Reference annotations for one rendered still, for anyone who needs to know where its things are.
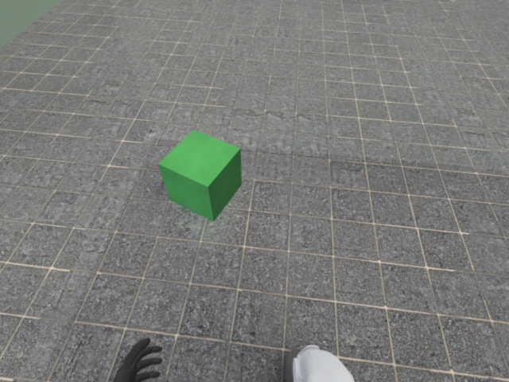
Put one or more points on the right robot thigh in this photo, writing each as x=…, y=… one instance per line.
x=316, y=365

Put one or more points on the right robot shin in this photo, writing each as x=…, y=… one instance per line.
x=309, y=347

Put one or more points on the carton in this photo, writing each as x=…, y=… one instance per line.
x=202, y=173

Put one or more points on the left robot hand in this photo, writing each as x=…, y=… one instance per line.
x=131, y=365

